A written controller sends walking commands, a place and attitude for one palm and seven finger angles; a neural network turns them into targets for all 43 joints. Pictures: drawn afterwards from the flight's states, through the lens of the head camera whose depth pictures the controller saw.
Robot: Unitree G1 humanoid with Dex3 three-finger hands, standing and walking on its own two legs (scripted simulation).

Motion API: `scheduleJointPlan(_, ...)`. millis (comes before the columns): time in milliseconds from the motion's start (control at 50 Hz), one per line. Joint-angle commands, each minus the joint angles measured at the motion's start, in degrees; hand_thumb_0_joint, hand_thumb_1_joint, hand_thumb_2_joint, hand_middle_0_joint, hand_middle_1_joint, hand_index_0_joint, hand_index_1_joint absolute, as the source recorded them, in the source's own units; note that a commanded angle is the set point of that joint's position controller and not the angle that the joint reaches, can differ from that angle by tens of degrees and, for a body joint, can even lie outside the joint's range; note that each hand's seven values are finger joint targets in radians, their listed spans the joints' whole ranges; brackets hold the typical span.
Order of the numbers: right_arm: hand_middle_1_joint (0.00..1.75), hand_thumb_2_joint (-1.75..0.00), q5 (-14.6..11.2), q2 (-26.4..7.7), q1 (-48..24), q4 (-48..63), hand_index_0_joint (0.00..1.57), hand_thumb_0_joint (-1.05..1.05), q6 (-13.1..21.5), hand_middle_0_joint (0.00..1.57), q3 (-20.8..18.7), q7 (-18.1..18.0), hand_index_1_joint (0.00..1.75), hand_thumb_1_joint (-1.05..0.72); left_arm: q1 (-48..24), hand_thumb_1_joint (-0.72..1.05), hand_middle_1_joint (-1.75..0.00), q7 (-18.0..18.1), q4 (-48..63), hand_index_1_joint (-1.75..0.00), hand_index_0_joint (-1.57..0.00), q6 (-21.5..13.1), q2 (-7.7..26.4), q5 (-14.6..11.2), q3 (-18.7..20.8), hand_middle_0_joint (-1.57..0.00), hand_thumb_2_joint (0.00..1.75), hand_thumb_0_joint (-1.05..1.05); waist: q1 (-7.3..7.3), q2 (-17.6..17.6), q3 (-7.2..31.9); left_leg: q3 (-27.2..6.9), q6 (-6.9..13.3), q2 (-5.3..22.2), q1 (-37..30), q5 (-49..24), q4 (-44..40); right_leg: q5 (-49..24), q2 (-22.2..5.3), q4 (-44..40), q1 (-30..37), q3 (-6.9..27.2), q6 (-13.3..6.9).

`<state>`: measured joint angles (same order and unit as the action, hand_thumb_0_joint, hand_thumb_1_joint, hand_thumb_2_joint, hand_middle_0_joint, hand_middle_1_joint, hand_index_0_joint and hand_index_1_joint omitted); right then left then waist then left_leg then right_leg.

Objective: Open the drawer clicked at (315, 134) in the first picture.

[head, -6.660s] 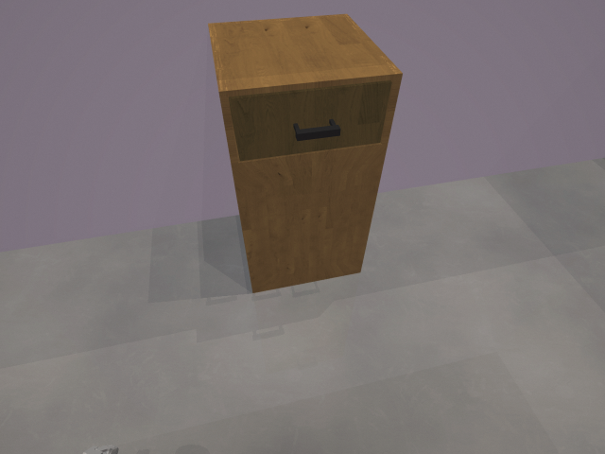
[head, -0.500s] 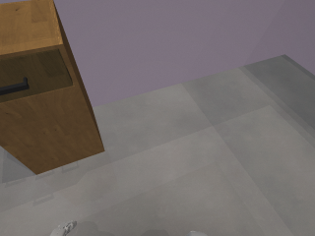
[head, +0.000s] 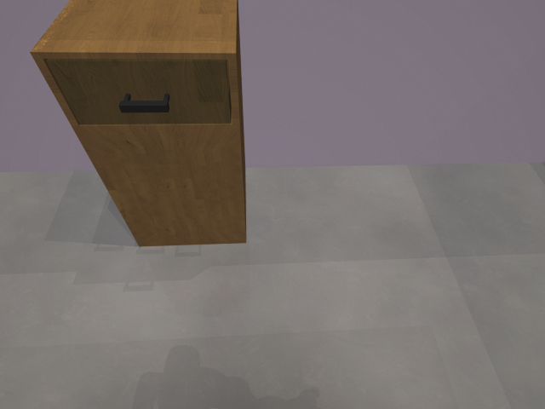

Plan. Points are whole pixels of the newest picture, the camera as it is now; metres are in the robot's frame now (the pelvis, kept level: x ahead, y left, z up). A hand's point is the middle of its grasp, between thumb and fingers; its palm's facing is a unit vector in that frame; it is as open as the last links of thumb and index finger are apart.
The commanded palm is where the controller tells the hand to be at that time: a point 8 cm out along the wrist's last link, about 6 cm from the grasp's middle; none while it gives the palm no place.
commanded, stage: turn to face it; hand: left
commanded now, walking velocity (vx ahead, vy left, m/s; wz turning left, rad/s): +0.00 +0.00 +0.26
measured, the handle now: (146, 101) +0.76 +0.37 -0.03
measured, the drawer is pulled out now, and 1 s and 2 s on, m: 0.00 0.00 0.00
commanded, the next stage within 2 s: take the last steps up to it in 0.08 s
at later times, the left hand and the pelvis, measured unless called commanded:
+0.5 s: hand out of the picture +0.05 +0.19 -0.15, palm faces +0.17 -0.96 -0.22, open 7.4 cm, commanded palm none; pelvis +0.03 +0.00 +0.00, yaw +7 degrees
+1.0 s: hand out of the picture +0.08 +0.26 -0.17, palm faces +0.20 -0.97 -0.16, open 7.4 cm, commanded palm none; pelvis +0.17 +0.11 +0.00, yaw +7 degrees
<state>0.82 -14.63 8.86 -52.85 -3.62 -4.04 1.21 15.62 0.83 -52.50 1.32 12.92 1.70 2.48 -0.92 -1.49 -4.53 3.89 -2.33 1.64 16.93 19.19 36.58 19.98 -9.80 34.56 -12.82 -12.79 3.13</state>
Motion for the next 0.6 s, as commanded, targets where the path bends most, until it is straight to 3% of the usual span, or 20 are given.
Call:
scheduleJointPlan(0,0.30,-0.90,0.00,-14.69,8.40,2.36,0.20,0.00,2.82,0.20,-2.71,-0.78,0.30,-0.90,-0.13,0.90,-0.30,0.43,5.77,-0.30,-0.20,-0.17,4.95,-0.97,1.60,-0.20,0.90,0.00,4.21,18.94,11.99,-23.46,13.47,22.88,-20.18,-46.46,-15.43,18.80,2.45,22.01,-18.45,5.31,1.73)
scheduleJointPlan(20,0.30,-0.90,0.13,-13.60,9.42,1.36,0.20,0.00,2.86,0.20,-2.37,-1.44,0.30,-0.90,-3.08,0.90,-0.30,1.09,5.31,-0.30,-0.20,0.62,5.84,-0.76,1.57,-0.20,0.90,0.00,5.29,16.08,11.80,-21.90,14.73,21.90,-15.86,-41.13,-15.22,18.03,2.47,27.07,-16.50,9.98,0.86)
scheduleJointPlan(60,0.30,-0.90,0.46,-9.99,3.37,2.03,0.20,0.00,2.83,0.20,-1.35,-2.28,0.30,-0.90,-4.83,0.90,-0.30,0.53,3.25,-0.30,-0.20,0.57,5.89,-1.02,1.95,-0.20,0.90,0.00,3.31,12.82,4.96,-18.19,13.64,16.99,-9.14,-33.31,-16.56,10.49,1.98,30.04,-18.06,11.77,0.89)
scheduleJointPlan(100,0.30,-0.90,0.32,-8.10,0.34,2.48,0.20,0.00,3.25,0.20,-0.40,-2.35,0.30,-0.90,-1.64,0.90,-0.30,-0.03,1.31,-0.30,-0.20,0.51,5.31,-0.92,1.90,-0.20,0.90,0.00,1.12,10.68,4.94,-12.74,11.33,12.88,-9.14,-34.80,-16.62,5.48,2.88,28.59,-15.97,10.69,1.19)
scheduleJointPlan(140,0.30,-0.90,0.15,-7.60,0.48,2.18,0.20,0.00,3.44,0.20,-0.35,-2.39,0.30,-0.90,-0.45,0.90,-0.30,-0.11,0.52,-0.30,-0.20,0.54,5.04,-1.01,1.76,-0.20,0.90,0.00,1.00,10.47,6.45,-11.20,11.36,12.21,-10.64,-35.56,-16.79,4.70,3.40,25.23,-14.46,10.27,1.53)
scheduleJointPlan(180,0.30,-0.90,0.22,-7.13,2.19,1.19,0.20,0.00,3.44,0.20,-0.31,-2.40,0.30,-0.90,-1.09,0.90,-0.30,-0.04,0.26,-0.30,-0.20,0.58,4.20,-1.02,1.39,-0.20,0.90,0.00,1.72,9.44,6.76,-12.33,11.97,12.46,-11.48,-32.06,-17.45,4.95,4.13,20.94,-13.17,10.01,1.57)
scheduleJointPlan(220,0.30,-0.90,0.39,-7.22,4.04,0.24,0.20,0.00,3.51,0.20,-0.44,-2.24,0.30,-0.90,-2.31,0.90,-0.30,-0.40,0.51,-0.30,-0.20,0.16,3.83,-0.75,1.16,-0.20,0.90,0.00,2.46,9.68,6.55,-14.19,12.33,12.49,-12.27,-21.47,-19.20,6.02,5.02,17.33,-13.02,9.05,1.24)
scheduleJointPlan(280,0.30,-0.90,0.74,-6.84,4.51,-0.57,0.20,0.00,3.57,0.20,-0.60,-2.01,0.30,-0.90,-3.20,0.90,-0.30,-1.00,0.61,-0.30,-0.20,-0.53,2.66,-0.43,0.91,-0.20,0.90,0.00,2.67,10.98,3.02,-16.91,12.42,11.92,-7.65,-3.91,-21.62,6.47,6.13,9.98,-9.81,7.52,0.37)
scheduleJointPlan(320,0.30,-0.90,0.68,-6.63,4.56,-1.18,0.20,0.00,3.68,0.20,-0.56,-1.87,0.30,-0.90,-1.46,0.90,-0.30,-1.33,0.06,-0.30,-0.20,-1.24,2.49,-0.30,0.85,-0.20,0.90,0.00,1.59,9.94,1.85,-18.01,11.86,10.94,-3.75,3.19,-21.40,4.95,7.41,3.76,-4.89,6.81,-0.24)
scheduleJointPlan(360,0.30,-0.90,0.44,-5.25,3.48,-1.30,0.20,0.00,3.84,0.20,-0.39,-1.92,0.30,-0.90,4.48,0.90,-0.30,-1.36,-2.00,-0.30,-0.20,-2.02,2.12,-0.16,1.06,-0.20,0.90,0.00,-1.48,7.19,1.58,-16.14,9.76,7.84,3.42,9.92,-16.66,-1.48,7.92,-6.76,6.37,6.16,-0.68)
scheduleJointPlan(380,0.30,-0.90,0.08,-2.99,3.74,-1.29,0.20,0.00,4.17,0.20,-0.09,-1.84,0.30,-0.90,8.13,0.90,-0.30,-1.04,-3.32,-0.30,-0.20,-2.75,4.01,0.19,1.52,-0.20,0.90,0.00,-3.12,0.90,1.54,-12.68,7.35,3.73,9.89,11.98,-8.50,1.10,4.24,-13.19,13.90,10.87,-1.77)
scheduleJointPlan(400,0.30,-0.90,-0.49,0.88,3.71,0.41,0.20,0.00,4.56,0.20,0.86,-1.47,0.30,-0.90,12.16,0.90,-0.30,-0.39,-4.20,-0.30,-0.20,-3.32,9.18,0.85,2.68,-0.20,0.90,0.00,-4.85,-13.72,1.41,-3.74,3.94,-3.41,21.51,13.19,7.62,13.31,-10.06,-22.34,19.82,29.50,-6.61)
scheduleJointPlan(420,0.30,-0.90,0.47,-1.27,-0.61,2.89,0.20,0.00,4.31,0.20,0.37,-0.94,0.30,-0.90,14.91,0.90,-0.30,0.00,-4.13,-0.30,-0.20,-2.87,11.90,0.03,3.03,-0.20,0.90,0.00,-6.51,-11.50,-1.22,-4.97,3.20,-2.23,25.28,15.16,17.54,20.88,-19.03,-28.80,14.93,39.74,-11.25)
scheduleJointPlan(440,0.30,-0.90,0.93,-2.66,-1.86,2.79,0.20,0.00,4.05,0.20,-0.28,-0.54,0.30,-0.90,13.73,0.90,-0.30,0.33,-4.38,-0.30,-0.20,-3.63,11.25,-0.28,3.18,-0.20,0.90,0.00,-5.70,-12.43,-2.59,-7.52,3.44,-0.07,25.38,10.13,23.32,25.89,-18.17,-30.86,9.58,42.26,-12.18)
scheduleJointPlan(460,0.30,-0.90,0.98,-2.98,-1.83,2.08,0.20,0.00,3.89,0.20,-0.61,-0.11,0.30,-0.90,10.84,0.90,-0.30,0.46,-4.26,-0.30,-0.20,-4.07,8.83,-0.24,2.60,-0.20,0.90,0.00,-3.99,-10.34,-6.19,-7.83,3.45,1.46,25.75,5.39,26.39,25.56,-16.73,-31.53,5.01,38.85,-11.31)
scheduleJointPlan(480,0.30,-0.90,1.08,-2.42,-0.10,0.67,0.20,0.00,3.73,0.20,-0.78,0.21,0.30,-0.90,7.98,0.90,-0.30,0.47,-4.04,-0.30,-0.20,-4.38,5.92,-0.14,1.80,-0.20,0.90,0.00,-1.77,-6.36,-7.95,-7.28,3.00,2.65,24.41,0.59,27.14,19.54,-14.23,-30.46,2.12,32.28,-9.86)
scheduleJointPlan(500,0.30,-0.90,1.07,-1.06,2.35,-0.94,0.20,0.00,3.47,0.20,-0.67,0.46,0.30,-0.90,6.34,0.90,-0.30,0.42,-3.92,-0.30,-0.20,-4.72,4.24,-0.19,1.20,-0.20,0.90,0.00,-0.19,-4.45,-7.43,-6.10,2.25,3.14,22.15,-3.54,26.90,11.92,-11.12,-29.14,1.16,24.81,-8.37)
scheduleJointPlan(520,0.30,-0.90,0.94,0.09,4.67,-2.14,0.20,0.00,3.34,0.20,-0.60,0.64,0.30,-0.90,6.13,0.90,-0.30,0.41,-4.07,-0.30,-0.20,-5.01,3.36,-0.32,1.07,-0.20,0.90,0.00,0.65,-5.04,-6.23,-4.81,1.75,3.19,20.54,-6.03,26.37,6.02,-9.12,-28.56,1.72,19.53,-7.47)
scheduleJointPlan(540,0.30,-0.90,0.90,0.86,5.21,-2.64,0.20,0.00,3.35,0.20,-0.47,0.69,0.30,-0.90,7.25,0.90,-0.30,0.43,-4.64,-0.30,-0.20,-5.35,2.49,-0.29,0.85,-0.20,0.90,0.00,0.44,-6.40,-5.57,-3.75,1.26,3.37,19.88,-7.82,25.35,0.75,-7.80,-28.10,2.40,16.27,-6.98)
scheduleJointPlan(580,0.30,-0.90,0.67,1.50,4.62,-2.49,0.20,0.00,3.56,0.20,-0.22,0.77,0.30,-0.90,10.00,0.90,-0.30,0.45,-6.37,-0.30,-0.20,-5.88,2.21,-0.29,0.60,-0.20,0.90,0.00,-0.03,-6.74,-4.41,-2.14,0.70,3.51,20.36,-9.62,22.42,-7.42,-7.12,-27.27,5.45,12.92,-7.20)
